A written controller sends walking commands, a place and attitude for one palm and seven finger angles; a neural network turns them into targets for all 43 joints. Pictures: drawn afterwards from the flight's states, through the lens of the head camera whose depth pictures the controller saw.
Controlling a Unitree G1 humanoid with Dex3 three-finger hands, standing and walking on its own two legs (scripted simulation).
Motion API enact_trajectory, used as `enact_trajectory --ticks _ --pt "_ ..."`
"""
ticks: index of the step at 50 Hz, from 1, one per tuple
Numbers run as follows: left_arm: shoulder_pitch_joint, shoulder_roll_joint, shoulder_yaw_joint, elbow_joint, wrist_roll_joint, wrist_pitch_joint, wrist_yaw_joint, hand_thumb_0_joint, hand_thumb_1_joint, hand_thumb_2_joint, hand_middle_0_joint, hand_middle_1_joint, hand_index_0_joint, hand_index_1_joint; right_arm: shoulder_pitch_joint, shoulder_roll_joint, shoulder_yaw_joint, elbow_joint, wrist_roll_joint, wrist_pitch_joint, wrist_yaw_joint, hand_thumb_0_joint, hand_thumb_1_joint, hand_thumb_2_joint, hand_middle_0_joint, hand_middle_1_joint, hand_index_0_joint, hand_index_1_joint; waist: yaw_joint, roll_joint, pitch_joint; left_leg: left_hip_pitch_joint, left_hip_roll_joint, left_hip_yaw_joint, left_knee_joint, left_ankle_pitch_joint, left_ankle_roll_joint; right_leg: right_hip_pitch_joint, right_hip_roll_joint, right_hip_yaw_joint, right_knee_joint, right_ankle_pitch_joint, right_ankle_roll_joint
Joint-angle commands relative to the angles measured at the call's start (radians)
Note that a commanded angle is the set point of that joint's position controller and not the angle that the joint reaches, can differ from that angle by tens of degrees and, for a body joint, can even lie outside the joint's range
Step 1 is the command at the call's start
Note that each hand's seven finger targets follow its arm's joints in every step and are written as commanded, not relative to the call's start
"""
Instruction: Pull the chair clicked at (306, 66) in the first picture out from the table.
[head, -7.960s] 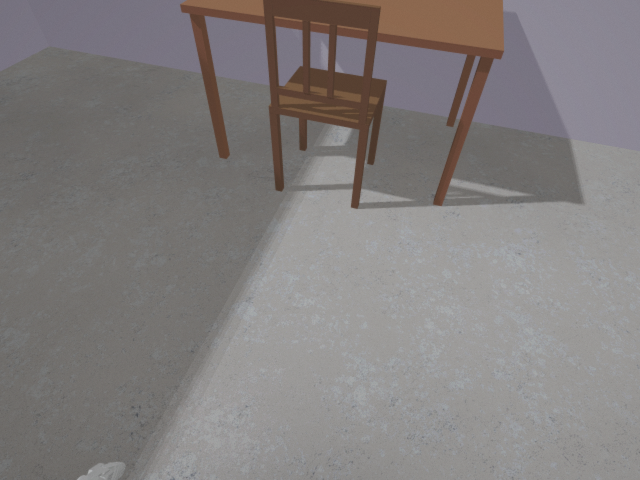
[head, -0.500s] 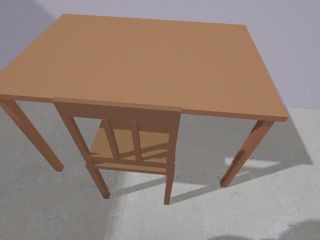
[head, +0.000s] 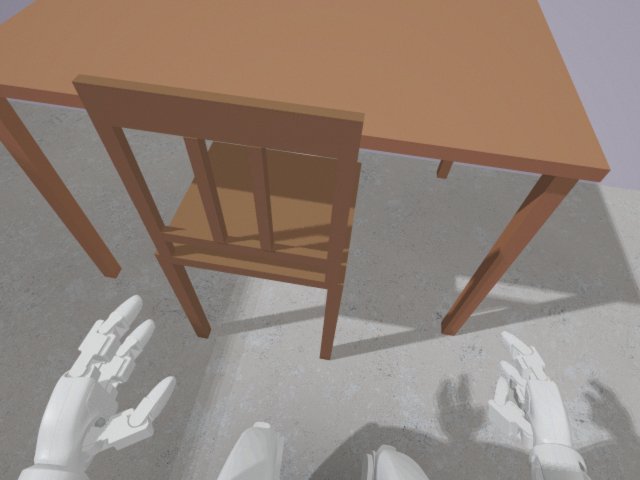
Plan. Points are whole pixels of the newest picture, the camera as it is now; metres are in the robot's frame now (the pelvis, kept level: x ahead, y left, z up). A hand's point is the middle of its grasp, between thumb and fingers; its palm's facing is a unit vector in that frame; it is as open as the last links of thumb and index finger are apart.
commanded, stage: raise the hand toward the chair's back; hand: left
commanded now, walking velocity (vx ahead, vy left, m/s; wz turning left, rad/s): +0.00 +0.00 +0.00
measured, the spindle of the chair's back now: (209, 193) +0.53 +0.25 -0.01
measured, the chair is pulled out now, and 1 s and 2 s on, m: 0.00 0.00 0.00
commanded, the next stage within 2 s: aim the fingers beside a spindle in 1.58 s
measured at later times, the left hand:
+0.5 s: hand (141, 359) +0.23 +0.22 +0.05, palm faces -0.06 -1.00 -0.03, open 14.4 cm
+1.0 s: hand (121, 330) +0.25 +0.25 +0.06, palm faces -0.05 -1.00 -0.06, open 16.9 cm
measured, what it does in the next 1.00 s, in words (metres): shifts its weight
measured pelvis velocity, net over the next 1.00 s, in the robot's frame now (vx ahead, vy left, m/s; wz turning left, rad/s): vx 0.02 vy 0.05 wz -0.01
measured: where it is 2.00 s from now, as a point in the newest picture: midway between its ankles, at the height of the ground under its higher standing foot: outside the picture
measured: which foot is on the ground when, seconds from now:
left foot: down 0.00-1.00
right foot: down 0.00-1.00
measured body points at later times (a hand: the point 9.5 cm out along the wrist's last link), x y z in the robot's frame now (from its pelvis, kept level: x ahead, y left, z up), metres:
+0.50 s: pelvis +0.01 +0.03 +0.01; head +0.08 +0.04 +0.46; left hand +0.23 +0.28 +0.05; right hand +0.16 -0.23 -0.07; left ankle +0.05 +0.14 -0.63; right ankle +0.03 -0.09 -0.63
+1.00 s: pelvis +0.02 +0.05 +0.02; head +0.08 +0.07 +0.47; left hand +0.25 +0.30 +0.07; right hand +0.20 -0.18 -0.05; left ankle +0.05 +0.14 -0.63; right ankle +0.03 -0.09 -0.63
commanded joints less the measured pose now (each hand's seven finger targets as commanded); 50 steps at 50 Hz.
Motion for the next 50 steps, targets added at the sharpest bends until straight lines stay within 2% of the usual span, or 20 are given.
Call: enact_trajectory --ticks 1,2,3,7,10,12,14,17,20,22,24,27,28,30,34,37,41,45,50 --pt "-0.25 0.157 -0.008 -0.279 -0.013 -0.074 -0.041 0.0 0.27 0.63 -0.137 -0.201 -0.137 -0.201 0.024 -0.099 -0.012 -0.07 0.01 -0.061 -0.025 0.0 -0.9 -0.9 0.2 0.3 0.2 0.3 -0.106 0.086 -0.124 0.07 -0.034 0.026 -0.107 0.092 0.068 0.062 0.012 0.208 -0.329 -0.019 0.042" --pt "-0.253 0.171 0.007 -0.227 -0.026 -0.045 -0.064 0.0 0.247 0.62 -0.135 -0.197 -0.135 -0.197 0.022 -0.105 -0.008 -0.062 0.012 -0.063 -0.031 0.0 -0.9 -0.9 0.2 0.3 0.2 0.3 -0.101 0.072 -0.117 0.061 -0.033 0.019 -0.103 0.098 0.068 0.075 0.016 0.21 -0.328 -0.018 0.039" --pt "-0.236 0.18 0.023 -0.221 -0.029 -0.021 -0.076 0.0 0.223 0.61 -0.132 -0.194 -0.132 -0.194 0.024 -0.106 -0.009 -0.06 0.017 -0.066 -0.033 0.0 -0.9 -0.9 0.2 0.3 0.2 0.3 -0.09 0.058 -0.158 0.067 -0.035 0.018 -0.11 0.108 0.069 0.101 0.011 0.208 -0.332 -0.007 0.044" --pt "-0.125 0.21 0.123 -0.16 -0.06 0.091 -0.076 0.0 0.13 0.57 -0.123 -0.179 -0.123 -0.179 -0.001 -0.089 -0.011 -0.07 0.021 -0.056 -0.031 0.0 -0.9 -0.9 0.2 0.3 0.2 0.3 -0.027 0.018 -0.242 0.084 -0.042 0.016 -0.147 0.18 0.065 0.219 0.002 0.2 -0.335 0.07 0.051" --pt "-0.104 0.197 0.145 -0.202 -0.064 0.097 -0.04 0.0 0.06 0.54 -0.116 -0.168 -0.116 -0.168 -0.005 -0.067 -0.014 -0.071 0.017 -0.047 -0.024 0.0 -0.9 -0.9 0.2 0.3 0.2 0.3 -0.017 0.006 -0.258 0.086 -0.044 0.021 -0.166 0.207 0.062 0.249 -0.012 0.195 -0.335 0.129 0.064" --pt "-0.085 0.193 0.155 -0.166 -0.059 0.087 -0.02 0.0 0.013 0.52 -0.111 -0.161 -0.111 -0.161 -0.01 -0.064 -0.017 -0.064 0.011 -0.04 -0.019 0.0 -0.9 -0.9 0.2 0.3 0.2 0.3 -0.014 -0.03 -0.226 0.084 -0.042 0.014 -0.177 0.222 0.059 0.241 -0.004 0.175 -0.319 0.161 0.062" --pt "-0.089 0.163 0.118 -0.194 -0.044 0.056 -0.01 0.0 -0.033 0.5 -0.107 -0.153 -0.107 -0.153 0.002 -0.065 -0.019 -0.063 0.009 -0.042 -0.012 0.0 -0.9 -0.9 0.2 0.3 0.2 0.3 -0.024 0.008 -0.218 0.114 -0.043 0.018 -0.196 0.224 0.06 0.2 0.004 0.143 -0.302 0.157 0.053" --pt "-0.11 0.149 0.077 -0.172 -0.033 0.032 -0.006 0.0 -0.103 0.47 -0.1 -0.142 -0.1 -0.142 0.01 -0.082 -0.019 -0.065 0.008 -0.042 -0.009 0.0 -0.9 -0.9 0.2 0.3 0.2 0.3 -0.042 0.001 -0.16 0.117 -0.043 0.011 -0.211 0.177 0.062 0.135 0.014 0.118 -0.3 0.083 0.044" --pt "-0.116 0.16 0.071 -0.221 -0.025 0.009 0.0 0.0 -0.173 0.44 -0.093 -0.131 -0.093 -0.131 0.03 -0.095 -0.02 -0.074 0.011 -0.047 -0.008 0.0 -0.9 -0.9 0.2 0.3 0.2 0.3 -0.046 0.04 -0.201 0.16 -0.044 0.009 -0.235 0.161 0.063 0.119 0.016 0.094 -0.29 0.078 0.041" --pt "-0.114 0.169 0.08 -0.233 -0.025 0.005 0.01 0.0 -0.22 0.42 -0.088 -0.124 -0.088 -0.124 0.031 -0.099 -0.02 -0.076 0.009 -0.046 -0.008 0.0 -0.9 -0.9 0.2 0.3 0.2 0.3 -0.037 0.06 -0.199 0.185 -0.042 0.001 -0.246 0.175 0.061 0.112 0.025 0.07 -0.269 0.109 0.033" --pt "-0.118 0.162 0.069 -0.278 -0.018 0.0 0.022 0.0 -0.267 0.4 -0.083 -0.117 -0.083 -0.117 0.04 -0.101 -0.019 -0.08 0.007 -0.045 -0.006 0.0 -0.9 -0.9 0.2 0.3 0.2 0.3 -0.04 0.094 -0.239 0.226 -0.042 -0.002 -0.257 0.199 0.06 0.111 0.024 0.055 -0.258 0.146 0.033" --pt "-0.109 0.161 0.061 -0.277 -0.004 0.011 0.042 0.0 -0.337 0.37 -0.076 -0.106 -0.076 -0.106 0.041 -0.105 -0.017 -0.081 0.006 -0.035 -0.002 0.0 -0.9 -0.9 0.2 0.3 0.2 0.3 -0.047 0.093 -0.214 0.244 -0.036 -0.017 -0.273 0.208 0.054 0.092 0.032 0.036 -0.249 0.157 0.029" --pt "-0.113 0.145 0.042 -0.289 -0.002 0.014 0.044 0.0 -0.36 0.36 -0.074 -0.102 -0.074 -0.102 0.041 -0.106 -0.016 -0.085 0.006 -0.032 0.0 0.0 -0.9 -0.9 0.2 0.3 0.2 0.3 -0.053 0.114 -0.208 0.255 -0.036 -0.017 -0.277 0.209 0.052 0.083 0.03 0.032 -0.25 0.162 0.03" --pt "-0.117 0.15 0.035 -0.295 0.011 0.027 0.052 0.0 -0.407 0.34 -0.069 -0.095 -0.069 -0.095 0.044 -0.108 -0.013 -0.092 0.005 -0.023 0.004 0.0 -0.9 -0.9 0.2 0.3 0.2 0.3 -0.052 0.13 -0.204 0.268 -0.034 -0.023 -0.29 0.204 0.048 0.081 0.029 0.026 -0.252 0.16 0.03" --pt "-0.128 0.16 0.042 -0.294 0.012 0.058 0.052 0.0 -0.5 0.3 -0.06 -0.08 -0.06 -0.08 0.044 -0.112 -0.007 -0.11 0.005 -0.004 0.005 0.0 -0.9 -0.9 0.2 0.3 0.2 0.3 -0.056 0.119 -0.201 0.276 -0.032 -0.032 -0.303 0.194 0.044 0.085 0.033 0.021 -0.261 0.159 0.031" --pt "-0.129 0.171 0.056 -0.281 0.014 0.072 0.053 0.0 -0.5 0.3 -0.06 -0.08 -0.06 -0.08 0.044 -0.112 -0.002 -0.115 0.004 0.005 0.005 0.0 -0.9 -0.9 0.2 0.3 0.2 0.3 -0.054 0.115 -0.197 0.285 -0.03 -0.037 -0.305 0.22 0.042 0.09 0.037 0.018 -0.262 0.175 0.029" --pt "-0.163 0.162 0.04 -0.291 0.014 0.077 0.048 0.0 -0.5 0.3 -0.06 -0.08 -0.06 -0.08 0.055 -0.114 0.006 -0.121 0.003 0.009 0.007 0.0 -0.9 -0.9 0.2 0.3 0.2 0.3 -0.063 0.121 -0.194 0.302 -0.027 -0.044 -0.312 0.229 0.037 0.085 0.036 0.013 -0.267 0.18 0.029" --pt "-0.186 0.178 0.055 -0.289 0.009 0.076 0.038 0.0 -0.5 0.3 -0.06 -0.08 -0.06 -0.08 0.059 -0.119 0.007 -0.117 0.003 0.006 0.006 0.0 -0.9 -0.9 0.2 0.3 0.2 0.3 -0.063 0.121 -0.217 0.313 -0.028 -0.041 -0.31 0.25 0.037 0.1 0.035 0.016 -0.272 0.193 0.03" --pt "-0.201 0.197 0.079 -0.262 -0.001 0.084 0.033 0.0 -0.5 0.3 -0.06 -0.08 -0.06 -0.08 0.06 -0.121 0.01 -0.11 0.006 0.006 0.005 0.0 -0.9 -0.9 0.2 0.3 0.2 0.3 -0.061 0.108 -0.213 0.305 -0.03 -0.037 -0.319 0.247 0.038 0.123 0.034 0.018 -0.288 0.191 0.031"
